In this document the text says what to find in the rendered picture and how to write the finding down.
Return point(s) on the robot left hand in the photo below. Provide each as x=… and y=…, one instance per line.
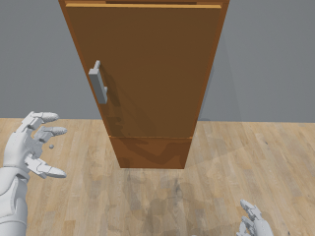
x=18, y=149

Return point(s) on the cupboard door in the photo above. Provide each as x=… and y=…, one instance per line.
x=153, y=60

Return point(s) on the robot right hand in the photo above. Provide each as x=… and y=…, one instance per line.
x=256, y=225

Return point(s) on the handle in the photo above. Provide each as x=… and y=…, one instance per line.
x=99, y=89

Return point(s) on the robot left forearm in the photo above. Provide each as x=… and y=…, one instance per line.
x=13, y=206

